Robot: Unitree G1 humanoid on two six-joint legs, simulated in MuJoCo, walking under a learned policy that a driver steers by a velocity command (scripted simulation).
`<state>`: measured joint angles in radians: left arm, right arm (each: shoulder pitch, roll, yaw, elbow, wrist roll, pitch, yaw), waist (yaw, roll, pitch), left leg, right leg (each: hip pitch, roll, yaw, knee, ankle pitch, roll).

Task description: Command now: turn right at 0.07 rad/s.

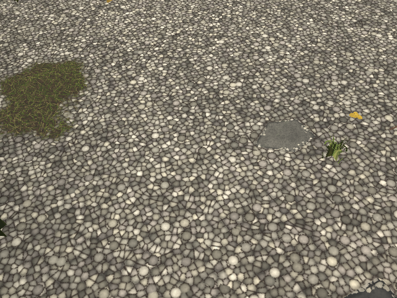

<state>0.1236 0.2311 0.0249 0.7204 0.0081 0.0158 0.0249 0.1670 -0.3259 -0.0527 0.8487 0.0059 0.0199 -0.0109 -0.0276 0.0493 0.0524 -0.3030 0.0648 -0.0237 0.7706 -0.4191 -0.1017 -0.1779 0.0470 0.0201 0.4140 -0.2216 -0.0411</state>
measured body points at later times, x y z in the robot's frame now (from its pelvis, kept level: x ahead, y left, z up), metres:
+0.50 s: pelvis +0.00 +0.02 +0.00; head +0.00 +0.02 +0.45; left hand +0.09 +0.30 -0.13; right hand +0.09 -0.25 -0.13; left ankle -0.02 +0.15 -0.74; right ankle +0.00 -0.10 -0.74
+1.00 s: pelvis +0.00 +0.02 +0.00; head +0.00 +0.02 +0.45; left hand +0.05 +0.29 -0.15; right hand +0.05 -0.24 -0.14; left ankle -0.02 +0.15 -0.74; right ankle +0.00 -0.10 -0.74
